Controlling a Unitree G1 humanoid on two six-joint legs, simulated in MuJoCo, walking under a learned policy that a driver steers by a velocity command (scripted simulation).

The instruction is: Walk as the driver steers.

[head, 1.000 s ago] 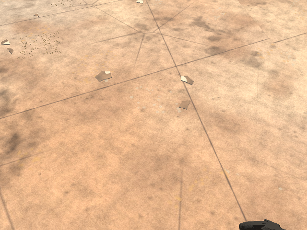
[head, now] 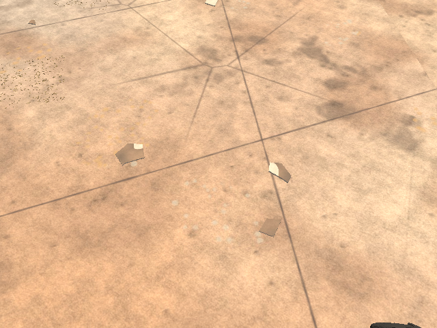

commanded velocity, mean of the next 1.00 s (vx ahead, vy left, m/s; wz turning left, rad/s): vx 0.38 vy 0.00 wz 0.46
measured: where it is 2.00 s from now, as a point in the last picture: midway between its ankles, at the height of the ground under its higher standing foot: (187, 246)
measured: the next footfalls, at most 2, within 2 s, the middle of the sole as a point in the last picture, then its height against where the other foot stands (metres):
left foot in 0.02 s outside the picture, level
right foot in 0.50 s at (261, 319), level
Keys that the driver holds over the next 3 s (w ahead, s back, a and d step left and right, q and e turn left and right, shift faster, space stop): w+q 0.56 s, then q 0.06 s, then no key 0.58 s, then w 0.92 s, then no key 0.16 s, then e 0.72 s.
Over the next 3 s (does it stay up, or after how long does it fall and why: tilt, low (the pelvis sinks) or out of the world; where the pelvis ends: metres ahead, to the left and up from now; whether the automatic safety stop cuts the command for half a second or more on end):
stays up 0.99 0.27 0.02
